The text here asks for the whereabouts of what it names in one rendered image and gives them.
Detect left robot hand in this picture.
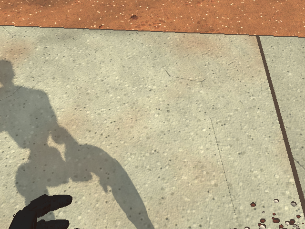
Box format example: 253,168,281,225
9,194,79,229

